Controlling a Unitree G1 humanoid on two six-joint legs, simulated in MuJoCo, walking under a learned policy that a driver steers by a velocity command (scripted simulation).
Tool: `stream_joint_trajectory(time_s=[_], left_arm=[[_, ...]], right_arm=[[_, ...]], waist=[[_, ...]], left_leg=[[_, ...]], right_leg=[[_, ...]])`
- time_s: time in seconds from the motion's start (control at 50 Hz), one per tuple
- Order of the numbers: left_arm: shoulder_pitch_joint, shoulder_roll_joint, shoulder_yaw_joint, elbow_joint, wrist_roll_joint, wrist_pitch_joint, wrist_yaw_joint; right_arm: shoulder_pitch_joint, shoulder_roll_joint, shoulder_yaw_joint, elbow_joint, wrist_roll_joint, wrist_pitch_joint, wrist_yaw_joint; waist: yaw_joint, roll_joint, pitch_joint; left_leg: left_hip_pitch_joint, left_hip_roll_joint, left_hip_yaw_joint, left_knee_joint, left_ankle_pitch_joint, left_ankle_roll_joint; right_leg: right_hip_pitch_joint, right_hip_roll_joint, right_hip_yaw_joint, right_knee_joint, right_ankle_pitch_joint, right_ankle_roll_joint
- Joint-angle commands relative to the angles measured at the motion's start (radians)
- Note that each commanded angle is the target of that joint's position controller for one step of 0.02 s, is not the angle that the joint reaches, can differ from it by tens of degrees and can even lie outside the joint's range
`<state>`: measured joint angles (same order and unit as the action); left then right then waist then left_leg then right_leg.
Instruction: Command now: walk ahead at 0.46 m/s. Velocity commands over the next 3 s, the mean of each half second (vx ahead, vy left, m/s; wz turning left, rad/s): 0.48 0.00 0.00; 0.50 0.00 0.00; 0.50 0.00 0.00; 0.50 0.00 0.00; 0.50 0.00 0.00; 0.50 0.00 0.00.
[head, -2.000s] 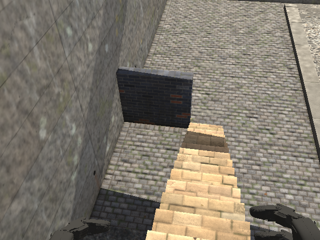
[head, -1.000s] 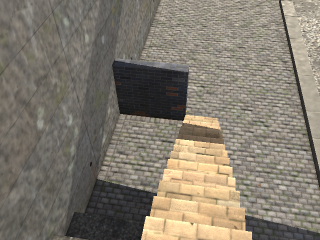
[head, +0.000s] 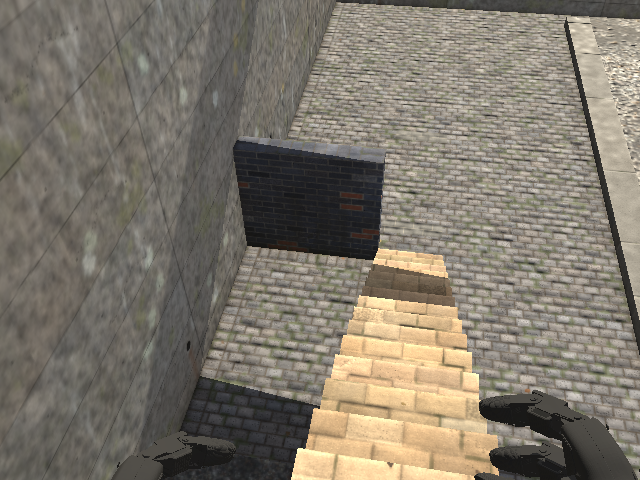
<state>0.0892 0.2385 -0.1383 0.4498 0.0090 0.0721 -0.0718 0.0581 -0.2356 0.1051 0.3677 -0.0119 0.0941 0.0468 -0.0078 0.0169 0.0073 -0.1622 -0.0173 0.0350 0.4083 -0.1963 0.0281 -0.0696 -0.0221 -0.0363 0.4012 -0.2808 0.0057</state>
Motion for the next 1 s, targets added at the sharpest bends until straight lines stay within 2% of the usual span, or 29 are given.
stream_joint_trajectory(time_s=[0.02, 0.04, 0.06, 0.1, 0.32, 0.52, 0.54, 0.56, 1.0], left_arm=[[-0.085, 0.098, 0.034, -0.106, 0.001, -0.019, -0.001], [-0.084, 0.09, 0.03, -0.107, -0.003, -0.021, -0.003], [-0.08, 0.09, 0.026, -0.109, 0.004, -0.017, -0.006], [-0.087, 0.088, 0.025, -0.117, 0.004, -0.016, -0.008], [-0.077, 0.091, 0.026, -0.126, 0.003, -0.017, -0.013], [-0.066, 0.089, 0.025, -0.125, 0.002, -0.016, -0.012], [-0.068, 0.088, 0.025, -0.133, 0.003, -0.013, -0.01], [-0.067, 0.087, 0.025, -0.134, 0.003, -0.012, -0.009], [-0.057, 0.082, 0.025, -0.14, 0.004, -0.013, -0.008]], right_arm=[[-0.098, -0.075, -0.025, -0.106, 0.0, -0.021, 0.004], [-0.106, -0.067, -0.02, -0.114, 0.002, -0.018, 0.006], [-0.094, -0.074, -0.024, -0.11, -0.003, -0.015, 0.009], [-0.099, -0.077, -0.023, -0.111, -0.003, -0.015, 0.013], [-0.087, -0.077, -0.02, -0.105, -0.005, -0.017, 0.018], [-0.078, -0.076, -0.02, -0.104, -0.005, -0.015, 0.016], [-0.064, -0.078, -0.018, -0.098, -0.014, -0.013, 0.013], [-0.066, -0.079, -0.018, -0.097, -0.014, -0.012, 0.012], [-0.065, -0.07, -0.012, -0.09, -0.013, -0.017, 0.009]], waist=[[0.001, -0.011, -0.083], [0.004, -0.012, -0.076], [-0.005, -0.032, -0.082], [-0.002, -0.024, -0.074], [-0.003, -0.014, -0.079], [-0.006, -0.015, -0.077], [-0.011, -0.022, -0.081], [-0.006, -0.016, -0.075], [-0.006, -0.017, -0.076]], left_leg=[[0.071, 0.151, -0.163, -0.038, 0.221, 0.045], [0.074, 0.154, -0.171, -0.03, 0.209, 0.045], [0.077, 0.154, -0.171, -0.032, 0.191, 0.048], [0.069, 0.154, -0.175, -0.033, 0.172, 0.047], [0.06, 0.154, -0.186, -0.039, 0.129, 0.045], [0.063, 0.152, -0.186, -0.033, 0.133, 0.048], [0.062, 0.156, -0.189, -0.045, 0.132, 0.049], [0.06, 0.156, -0.19, -0.047, 0.137, 0.05], [0.055, 0.151, -0.188, -0.042, 0.136, 0.047]], right_leg=[[-0.068, -0.136, 0.126, -0.064, 0.183, -0.046], [-0.073, -0.143, 0.137, -0.066, 0.171, -0.05], [-0.083, -0.144, 0.135, -0.065, 0.162, -0.049], [-0.098, -0.14, 0.136, -0.063, 0.138, -0.046], [-0.117, -0.132, 0.137, -0.053, 0.095, -0.039], [-0.128, -0.13, 0.133, -0.046, 0.094, -0.035], [-0.12, -0.129, 0.136, -0.045, 0.099, -0.034], [-0.119, -0.128, 0.136, -0.046, 0.101, -0.033], [-0.119, -0.128, 0.138, -0.04, 0.103, -0.031]])
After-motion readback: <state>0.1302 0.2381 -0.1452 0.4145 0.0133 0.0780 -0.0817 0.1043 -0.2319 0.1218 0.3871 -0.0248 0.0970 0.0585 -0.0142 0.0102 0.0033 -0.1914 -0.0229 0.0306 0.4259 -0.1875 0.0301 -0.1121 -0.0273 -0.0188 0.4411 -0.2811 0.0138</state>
